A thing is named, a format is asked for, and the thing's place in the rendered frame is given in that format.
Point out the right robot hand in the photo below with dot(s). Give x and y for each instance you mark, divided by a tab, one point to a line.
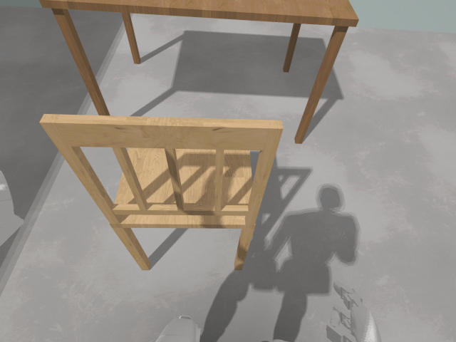
358	326

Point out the left robot hand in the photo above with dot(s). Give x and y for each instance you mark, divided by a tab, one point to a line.
9	222

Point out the table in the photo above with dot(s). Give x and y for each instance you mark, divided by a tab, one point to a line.
338	13

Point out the chair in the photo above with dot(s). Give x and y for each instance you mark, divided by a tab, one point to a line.
177	172

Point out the robot left thigh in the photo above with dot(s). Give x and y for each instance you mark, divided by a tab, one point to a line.
180	330

